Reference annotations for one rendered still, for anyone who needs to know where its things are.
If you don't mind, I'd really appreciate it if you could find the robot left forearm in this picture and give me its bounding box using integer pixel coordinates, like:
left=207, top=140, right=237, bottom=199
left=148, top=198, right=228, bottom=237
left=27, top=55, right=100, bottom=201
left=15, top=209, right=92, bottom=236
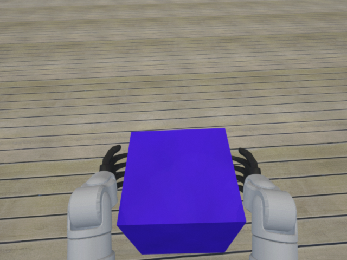
left=67, top=171, right=118, bottom=260

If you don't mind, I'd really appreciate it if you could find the robot right forearm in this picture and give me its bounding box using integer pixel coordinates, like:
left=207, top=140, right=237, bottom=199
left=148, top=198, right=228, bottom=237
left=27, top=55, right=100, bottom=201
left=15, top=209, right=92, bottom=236
left=243, top=174, right=298, bottom=260

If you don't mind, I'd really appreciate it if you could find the robot right hand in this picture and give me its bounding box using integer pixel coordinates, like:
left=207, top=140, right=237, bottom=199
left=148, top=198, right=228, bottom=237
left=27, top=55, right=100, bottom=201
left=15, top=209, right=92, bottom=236
left=232, top=148, right=261, bottom=193

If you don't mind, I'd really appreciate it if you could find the carton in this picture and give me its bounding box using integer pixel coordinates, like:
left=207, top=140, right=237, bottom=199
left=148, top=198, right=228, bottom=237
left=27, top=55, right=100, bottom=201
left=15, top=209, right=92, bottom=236
left=117, top=128, right=246, bottom=255

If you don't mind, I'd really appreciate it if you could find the robot left hand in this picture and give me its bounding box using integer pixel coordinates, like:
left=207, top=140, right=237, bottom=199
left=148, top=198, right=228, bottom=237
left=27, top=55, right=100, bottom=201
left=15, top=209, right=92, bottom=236
left=99, top=145, right=128, bottom=189

